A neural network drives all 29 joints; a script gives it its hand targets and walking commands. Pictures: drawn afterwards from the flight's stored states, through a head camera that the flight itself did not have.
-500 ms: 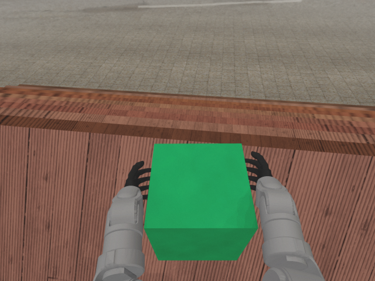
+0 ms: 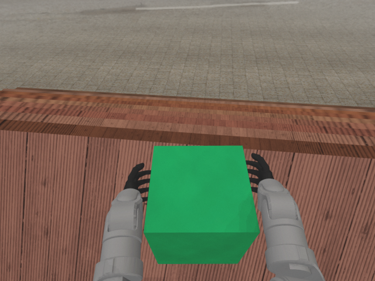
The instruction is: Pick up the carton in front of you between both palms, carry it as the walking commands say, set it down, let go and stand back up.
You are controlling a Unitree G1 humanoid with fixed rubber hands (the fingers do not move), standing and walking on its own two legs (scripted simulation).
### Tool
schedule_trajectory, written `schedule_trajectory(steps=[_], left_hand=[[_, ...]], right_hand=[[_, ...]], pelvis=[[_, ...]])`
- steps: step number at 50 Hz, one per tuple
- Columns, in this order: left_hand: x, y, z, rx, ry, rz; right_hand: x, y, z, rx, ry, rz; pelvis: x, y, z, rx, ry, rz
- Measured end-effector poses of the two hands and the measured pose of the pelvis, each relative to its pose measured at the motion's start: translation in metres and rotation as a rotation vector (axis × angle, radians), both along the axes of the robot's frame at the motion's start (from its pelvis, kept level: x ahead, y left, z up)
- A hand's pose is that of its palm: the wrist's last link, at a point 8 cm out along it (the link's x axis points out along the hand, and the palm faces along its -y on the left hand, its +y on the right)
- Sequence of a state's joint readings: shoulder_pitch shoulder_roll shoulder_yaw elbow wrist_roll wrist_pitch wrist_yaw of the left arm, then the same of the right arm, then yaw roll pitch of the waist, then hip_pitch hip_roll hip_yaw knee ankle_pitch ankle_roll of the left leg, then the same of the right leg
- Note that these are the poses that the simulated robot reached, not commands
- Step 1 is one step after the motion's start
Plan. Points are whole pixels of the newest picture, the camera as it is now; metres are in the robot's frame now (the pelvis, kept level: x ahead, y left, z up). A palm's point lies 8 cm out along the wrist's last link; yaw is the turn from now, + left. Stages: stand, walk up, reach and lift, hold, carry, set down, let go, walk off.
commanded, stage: reach and lift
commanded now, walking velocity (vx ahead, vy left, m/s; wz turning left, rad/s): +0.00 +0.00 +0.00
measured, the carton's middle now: (198, 207) +0.29 +0.00 -0.05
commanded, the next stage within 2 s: hold in 0.22 s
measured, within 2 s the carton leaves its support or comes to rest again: neither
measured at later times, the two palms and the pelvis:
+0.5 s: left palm (132, 195) +0.28 +0.14 +0.05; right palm (271, 186) +0.28 -0.16 +0.06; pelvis +0.00 +0.00 +0.00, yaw +0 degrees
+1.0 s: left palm (131, 193) +0.28 +0.15 +0.05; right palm (270, 184) +0.29 -0.15 +0.06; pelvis -0.01 +0.00 +0.00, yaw +0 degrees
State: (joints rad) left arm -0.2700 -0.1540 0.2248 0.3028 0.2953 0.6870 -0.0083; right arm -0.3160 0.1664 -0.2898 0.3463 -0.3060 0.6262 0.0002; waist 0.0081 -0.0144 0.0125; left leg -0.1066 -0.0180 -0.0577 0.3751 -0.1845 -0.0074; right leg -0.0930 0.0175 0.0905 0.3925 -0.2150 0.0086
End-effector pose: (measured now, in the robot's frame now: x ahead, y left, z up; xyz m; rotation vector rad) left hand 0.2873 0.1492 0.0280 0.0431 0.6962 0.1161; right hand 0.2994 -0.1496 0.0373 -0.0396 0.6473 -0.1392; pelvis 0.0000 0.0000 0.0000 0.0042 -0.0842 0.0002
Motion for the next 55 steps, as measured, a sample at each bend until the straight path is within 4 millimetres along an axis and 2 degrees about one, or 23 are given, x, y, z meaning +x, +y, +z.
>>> schedule_trajectory(steps=[12,21,37,55], left_hand=[[-0.004,-0.002,0.005,0.006,-0.002,0.002],[-0.009,-0.006,0.02,0.007,-0.029,-0.006],[-0.013,-0.003,0.021,-0.011,-0.018,0.004],[-0.007,-0.004,0.02,0.0,-0.013,-0.008]], right_hand=[[-0.002,-0.001,0.005,-0.004,-0.002,0.009],[-0.011,-0.005,0.02,-0.003,-0.028,-0.003],[-0.015,-0.003,0.02,0.009,-0.018,-0.017],[-0.01,-0.003,0.02,-0.002,-0.012,-0.012]], pelvis=[[0.003,-0.003,0.001,0.0,-0.016,0.004],[0.0,-0.004,0.002,-0.001,-0.043,0.007],[-0.014,-0.002,0.0,-0.001,-0.058,0.003],[-0.004,0.0,0.001,-0.001,-0.05,0.002]])
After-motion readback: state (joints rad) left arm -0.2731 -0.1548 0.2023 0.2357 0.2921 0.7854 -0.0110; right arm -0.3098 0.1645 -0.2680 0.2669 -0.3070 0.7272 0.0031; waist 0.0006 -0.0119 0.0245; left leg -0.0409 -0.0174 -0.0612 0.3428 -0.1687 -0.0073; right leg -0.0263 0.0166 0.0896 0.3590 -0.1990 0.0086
